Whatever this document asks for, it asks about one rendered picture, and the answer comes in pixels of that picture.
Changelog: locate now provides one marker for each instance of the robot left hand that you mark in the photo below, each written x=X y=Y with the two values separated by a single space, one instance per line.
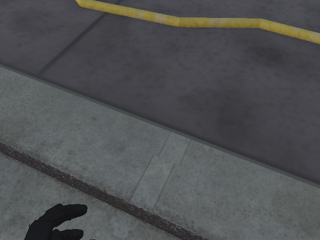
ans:
x=42 y=229

